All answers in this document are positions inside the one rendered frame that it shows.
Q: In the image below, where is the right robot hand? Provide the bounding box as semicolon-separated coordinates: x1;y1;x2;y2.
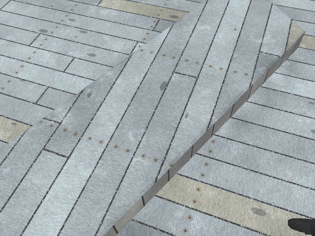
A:
287;218;315;236

